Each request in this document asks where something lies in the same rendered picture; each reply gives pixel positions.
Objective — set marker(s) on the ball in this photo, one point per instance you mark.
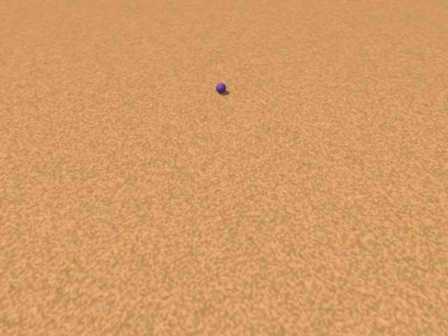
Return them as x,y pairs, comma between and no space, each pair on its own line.
220,88

